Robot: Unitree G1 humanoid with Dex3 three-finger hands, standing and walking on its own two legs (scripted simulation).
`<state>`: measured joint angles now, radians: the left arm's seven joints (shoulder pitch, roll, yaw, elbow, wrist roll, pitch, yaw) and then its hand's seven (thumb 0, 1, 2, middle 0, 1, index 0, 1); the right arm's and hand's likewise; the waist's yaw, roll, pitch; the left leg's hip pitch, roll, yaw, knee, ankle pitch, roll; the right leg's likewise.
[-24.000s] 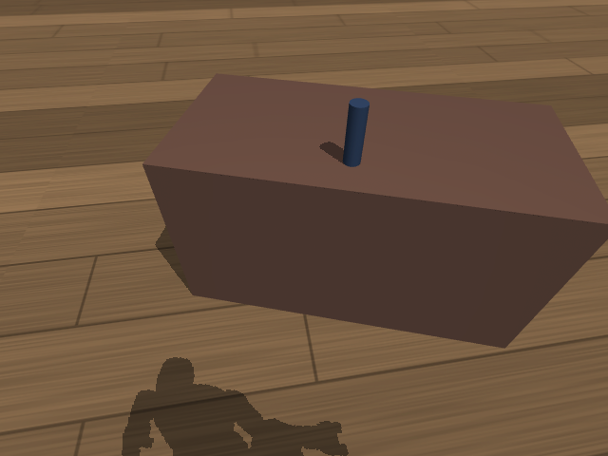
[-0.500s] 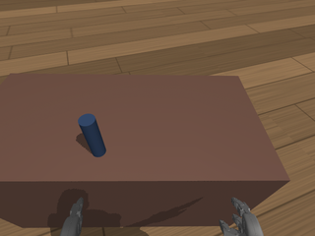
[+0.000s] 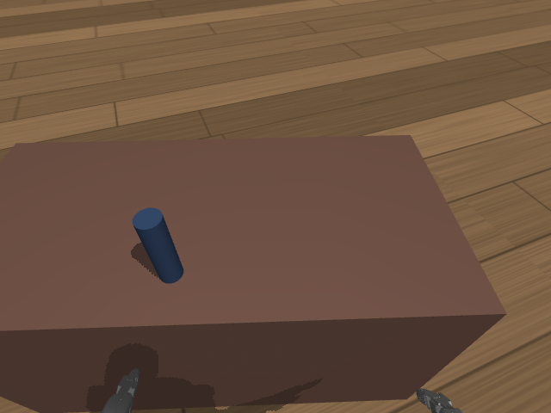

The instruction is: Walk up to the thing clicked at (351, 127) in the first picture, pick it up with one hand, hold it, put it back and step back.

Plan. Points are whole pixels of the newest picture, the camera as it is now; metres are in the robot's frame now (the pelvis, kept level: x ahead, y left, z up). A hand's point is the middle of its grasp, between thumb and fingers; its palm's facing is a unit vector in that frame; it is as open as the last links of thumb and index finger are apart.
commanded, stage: home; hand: left
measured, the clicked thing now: (160, 248) +0.43 +0.23 -0.03
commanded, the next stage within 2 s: stand in 1.88 s
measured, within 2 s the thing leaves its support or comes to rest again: neither
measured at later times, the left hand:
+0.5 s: hand out of the picture +0.02 +0.27 -0.15, palm faces -0.04 -0.93 -0.37, open 17.6 cm
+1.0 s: hand out of the picture +0.05 +0.26 -0.15, palm faces -0.02 -0.93 -0.35, open 17.6 cm
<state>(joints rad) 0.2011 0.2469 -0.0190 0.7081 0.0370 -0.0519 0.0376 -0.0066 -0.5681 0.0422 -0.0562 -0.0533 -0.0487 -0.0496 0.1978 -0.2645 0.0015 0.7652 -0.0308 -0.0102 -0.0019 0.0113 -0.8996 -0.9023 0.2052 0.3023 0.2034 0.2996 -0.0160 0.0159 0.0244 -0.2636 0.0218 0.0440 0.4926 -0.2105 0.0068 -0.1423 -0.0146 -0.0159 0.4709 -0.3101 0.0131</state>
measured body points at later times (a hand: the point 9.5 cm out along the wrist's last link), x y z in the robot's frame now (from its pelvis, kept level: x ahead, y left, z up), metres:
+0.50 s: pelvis -0.01 +0.00 +0.01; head -0.02 +0.00 +0.46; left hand +0.02 +0.32 -0.12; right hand +0.05 -0.30 -0.13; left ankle +0.03 +0.12 -0.74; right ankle -0.04 -0.13 -0.74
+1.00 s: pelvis -0.01 +0.01 +0.01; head -0.01 +0.00 +0.46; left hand +0.05 +0.31 -0.12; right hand +0.07 -0.30 -0.12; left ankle +0.03 +0.12 -0.74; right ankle -0.04 -0.13 -0.74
